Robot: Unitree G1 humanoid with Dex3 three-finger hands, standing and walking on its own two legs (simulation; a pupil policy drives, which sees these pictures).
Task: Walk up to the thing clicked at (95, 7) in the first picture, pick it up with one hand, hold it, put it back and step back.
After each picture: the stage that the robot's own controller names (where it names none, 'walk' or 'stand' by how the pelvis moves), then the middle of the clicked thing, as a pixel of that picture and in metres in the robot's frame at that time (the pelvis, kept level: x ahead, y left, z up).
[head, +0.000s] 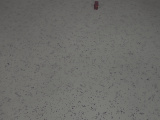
stand; (96, 5) +2.30 -0.24 -0.72
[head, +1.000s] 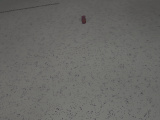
walk; (83, 19) +2.17 +0.12 -0.70
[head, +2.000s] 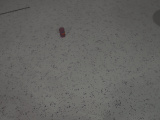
walk; (62, 32) +1.54 +0.31 -0.72
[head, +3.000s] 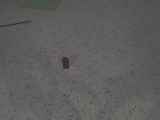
walk; (65, 63) +1.01 +0.23 -0.72
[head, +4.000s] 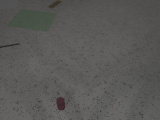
walk; (60, 104) +0.60 +0.18 -0.69
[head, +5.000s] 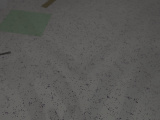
walk; out of the picture +0.37 +0.16 -0.70
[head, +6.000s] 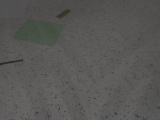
stand; out of the picture +0.32 +0.16 -0.72
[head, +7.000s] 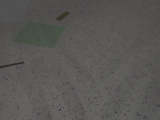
stand; out of the picture +0.34 +0.17 -0.73
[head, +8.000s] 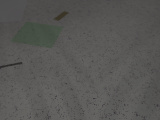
stand; out of the picture +0.33 +0.17 -0.73
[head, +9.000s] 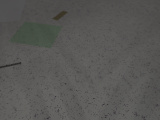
stand; out of the picture +0.32 +0.17 -0.73
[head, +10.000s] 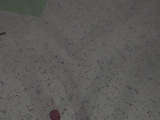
go down; (55, 116) +0.35 +0.17 -0.65
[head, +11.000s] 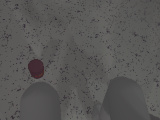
go down; (36, 69) +0.42 +0.18 -0.30
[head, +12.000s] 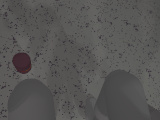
close in; (22, 63) +0.42 +0.19 -0.27
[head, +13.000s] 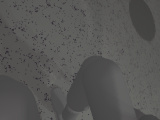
close; out of the picture +0.42 +0.22 -0.23
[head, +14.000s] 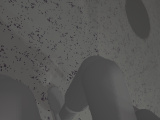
close; out of the picture +0.41 +0.23 -0.23
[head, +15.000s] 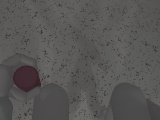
lift; (28, 81) +0.32 +0.20 -0.06
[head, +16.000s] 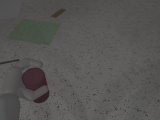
hold; (37, 86) +0.32 +0.17 +0.06
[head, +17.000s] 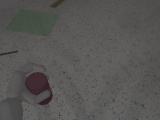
hold; (40, 89) +0.32 +0.16 +0.02
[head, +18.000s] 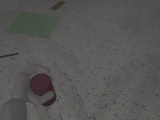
crouch; (44, 90) +0.32 +0.15 +0.02
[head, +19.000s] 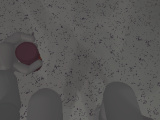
crouch; (30, 58) +0.42 +0.17 -0.08
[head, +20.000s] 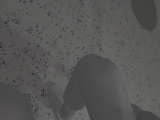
lower; out of the picture +0.44 +0.25 -0.22
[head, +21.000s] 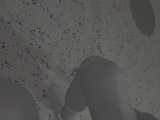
lower; out of the picture +0.42 +0.24 -0.23
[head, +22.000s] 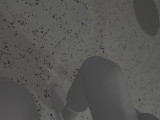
lower; out of the picture +0.42 +0.24 -0.22
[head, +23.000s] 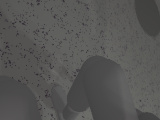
lower; out of the picture +0.41 +0.24 -0.22
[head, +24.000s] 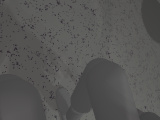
loosen; out of the picture +0.39 +0.21 -0.22
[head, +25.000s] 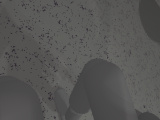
withdraw; out of the picture +0.39 +0.22 -0.24
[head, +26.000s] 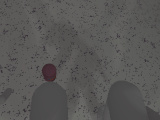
walk; (49, 73) +0.41 +0.16 -0.33
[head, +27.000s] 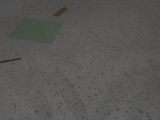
stand; out of the picture +0.32 +0.13 -0.66
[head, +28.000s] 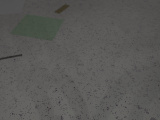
stand; out of the picture +0.34 +0.15 -0.66
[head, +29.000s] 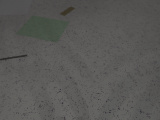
stand; out of the picture +0.34 +0.14 -0.69
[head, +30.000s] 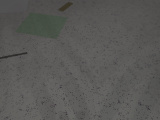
walk; out of the picture +0.36 +0.13 -0.72
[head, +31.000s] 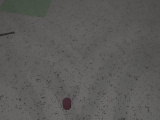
walk; (66, 104) +0.47 +0.10 -0.71
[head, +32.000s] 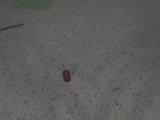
walk; (66, 76) +0.76 +0.21 -0.70
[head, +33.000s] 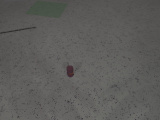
stand; (70, 71) +0.97 +0.17 -0.71
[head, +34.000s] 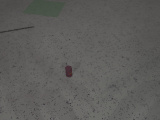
stand; (68, 71) +0.96 +0.16 -0.73
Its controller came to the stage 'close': yes
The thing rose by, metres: 0.73
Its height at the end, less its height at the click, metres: +0.00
